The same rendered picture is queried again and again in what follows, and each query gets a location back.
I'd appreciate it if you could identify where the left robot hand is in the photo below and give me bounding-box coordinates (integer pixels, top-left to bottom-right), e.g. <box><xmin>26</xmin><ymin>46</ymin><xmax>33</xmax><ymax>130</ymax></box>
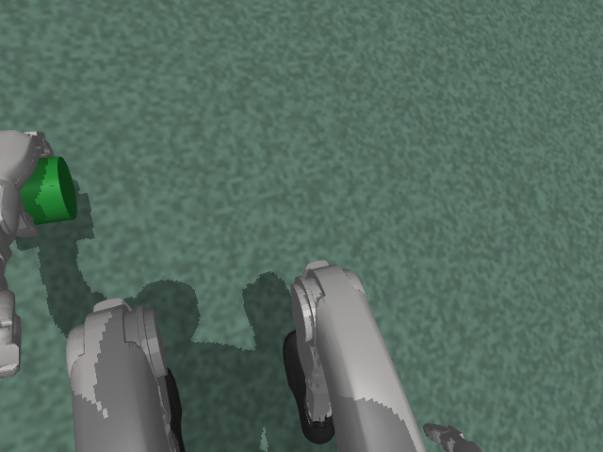
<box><xmin>0</xmin><ymin>130</ymin><xmax>54</xmax><ymax>238</ymax></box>

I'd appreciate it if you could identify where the right robot foot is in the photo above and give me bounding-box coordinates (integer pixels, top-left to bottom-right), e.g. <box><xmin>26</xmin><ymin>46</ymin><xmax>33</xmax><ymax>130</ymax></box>
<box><xmin>283</xmin><ymin>331</ymin><xmax>334</xmax><ymax>444</ymax></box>

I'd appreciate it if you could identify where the left robot foot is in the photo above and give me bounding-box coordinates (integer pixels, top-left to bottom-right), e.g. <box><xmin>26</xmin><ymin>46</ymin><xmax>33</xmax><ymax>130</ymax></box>
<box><xmin>164</xmin><ymin>368</ymin><xmax>186</xmax><ymax>452</ymax></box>

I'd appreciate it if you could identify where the can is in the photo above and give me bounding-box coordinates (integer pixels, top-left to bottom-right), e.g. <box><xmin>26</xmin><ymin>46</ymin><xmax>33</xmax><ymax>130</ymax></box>
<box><xmin>20</xmin><ymin>156</ymin><xmax>77</xmax><ymax>225</ymax></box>

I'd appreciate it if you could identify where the left robot arm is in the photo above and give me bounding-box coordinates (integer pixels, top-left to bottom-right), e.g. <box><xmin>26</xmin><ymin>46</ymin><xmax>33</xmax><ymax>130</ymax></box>
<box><xmin>0</xmin><ymin>179</ymin><xmax>22</xmax><ymax>379</ymax></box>

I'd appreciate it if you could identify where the right robot hand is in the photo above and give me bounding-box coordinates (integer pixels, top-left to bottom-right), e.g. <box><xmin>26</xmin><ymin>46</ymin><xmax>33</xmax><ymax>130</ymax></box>
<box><xmin>423</xmin><ymin>424</ymin><xmax>483</xmax><ymax>452</ymax></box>

